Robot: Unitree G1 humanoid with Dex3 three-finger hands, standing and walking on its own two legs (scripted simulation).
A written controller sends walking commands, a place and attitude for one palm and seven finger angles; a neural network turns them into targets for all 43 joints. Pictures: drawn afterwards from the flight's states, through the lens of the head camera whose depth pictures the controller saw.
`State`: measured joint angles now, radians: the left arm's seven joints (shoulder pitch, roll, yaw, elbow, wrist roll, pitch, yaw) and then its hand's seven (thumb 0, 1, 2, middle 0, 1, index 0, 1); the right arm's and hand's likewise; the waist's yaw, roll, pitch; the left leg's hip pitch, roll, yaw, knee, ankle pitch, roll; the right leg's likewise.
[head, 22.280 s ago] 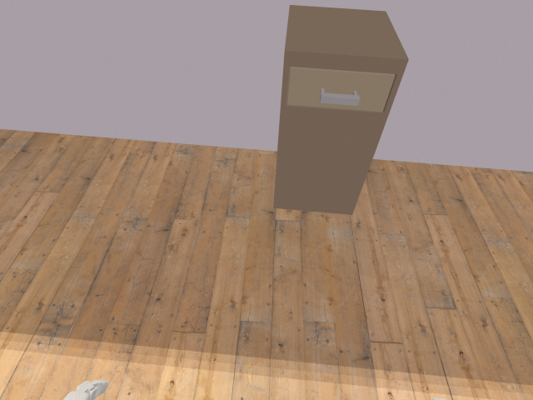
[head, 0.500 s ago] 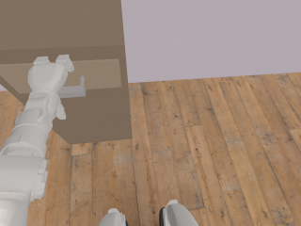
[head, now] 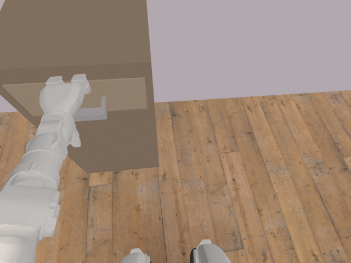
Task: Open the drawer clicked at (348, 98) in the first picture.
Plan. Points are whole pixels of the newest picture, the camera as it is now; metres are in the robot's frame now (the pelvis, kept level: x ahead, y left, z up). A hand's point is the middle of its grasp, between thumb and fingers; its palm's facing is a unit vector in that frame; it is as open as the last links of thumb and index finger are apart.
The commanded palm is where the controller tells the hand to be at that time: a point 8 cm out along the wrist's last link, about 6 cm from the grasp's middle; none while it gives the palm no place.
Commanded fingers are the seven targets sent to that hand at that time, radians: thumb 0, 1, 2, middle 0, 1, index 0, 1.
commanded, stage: move the hooked fingers above the handle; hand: left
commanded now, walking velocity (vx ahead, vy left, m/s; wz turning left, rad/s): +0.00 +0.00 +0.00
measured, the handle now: (82, 108) +0.53 +0.23 -0.06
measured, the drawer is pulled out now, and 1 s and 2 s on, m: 0.00 0.00 0.00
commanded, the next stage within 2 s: lower the fingers behind the handle in 0.48 s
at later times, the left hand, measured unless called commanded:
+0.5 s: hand (68, 118) +0.46 +0.24 +0.00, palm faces -0.15 -0.01 -0.99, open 13.9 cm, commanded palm +0.46 +0.23 +0.05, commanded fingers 0.00 -0.50 0.30 -0.30 -1.20 -0.30 -1.20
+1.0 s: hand (75, 121) +0.47 +0.23 -0.02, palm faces -0.11 -0.05 -0.99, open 13.8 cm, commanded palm +0.46 +0.22 +0.02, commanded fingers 0.00 -0.50 0.30 -0.30 -1.20 -0.30 -1.20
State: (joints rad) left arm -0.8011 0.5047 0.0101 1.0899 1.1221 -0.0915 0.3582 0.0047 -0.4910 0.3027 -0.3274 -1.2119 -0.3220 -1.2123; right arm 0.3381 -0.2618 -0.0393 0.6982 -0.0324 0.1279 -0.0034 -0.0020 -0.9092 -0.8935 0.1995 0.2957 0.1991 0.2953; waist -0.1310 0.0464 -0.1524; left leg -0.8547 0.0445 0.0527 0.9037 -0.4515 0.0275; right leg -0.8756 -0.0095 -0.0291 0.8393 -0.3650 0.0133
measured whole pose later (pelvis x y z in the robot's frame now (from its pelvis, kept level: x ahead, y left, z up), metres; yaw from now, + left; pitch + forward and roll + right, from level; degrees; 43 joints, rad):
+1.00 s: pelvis -0.01 +0.00 -0.01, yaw +0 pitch +24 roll -2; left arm -0.78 0.51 0.02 1.08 1.11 -0.12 0.35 0.00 -0.49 0.30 -0.30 -1.19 -0.32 -1.20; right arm 0.33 -0.25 -0.04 0.73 -0.04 0.10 -0.02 0.00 -0.91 -0.89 0.20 0.30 0.20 0.30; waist -0.13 0.04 -0.16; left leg -0.93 0.05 0.04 0.96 -0.46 0.02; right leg -0.94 -0.01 -0.04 0.90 -0.38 0.01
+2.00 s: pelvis -0.03 +0.00 -0.05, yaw -1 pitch +30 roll -3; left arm -0.86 0.55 0.04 1.09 1.13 -0.09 0.42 0.00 -0.49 0.30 -0.28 -1.20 -0.32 -1.20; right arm 0.30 -0.25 -0.03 0.72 -0.05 0.09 0.01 0.00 -0.91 -0.89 0.20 0.30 0.20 0.30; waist -0.15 0.06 -0.16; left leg -1.19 0.06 0.03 1.20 -0.54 0.03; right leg -1.20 -0.01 -0.04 1.12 -0.44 0.02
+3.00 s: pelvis -0.03 +0.00 -0.05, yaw +0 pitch +29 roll -3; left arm -0.84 0.55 0.03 1.08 1.13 -0.11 0.41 0.00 0.67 0.80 -0.33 -1.34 -0.39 -1.34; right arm 0.31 -0.25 -0.03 0.71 -0.05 0.08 0.00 0.00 -0.91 -0.89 0.20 0.30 0.20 0.30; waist -0.15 0.06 -0.17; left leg -1.18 0.05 0.02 1.20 -0.53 0.03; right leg -1.19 0.00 -0.04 1.11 -0.44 0.01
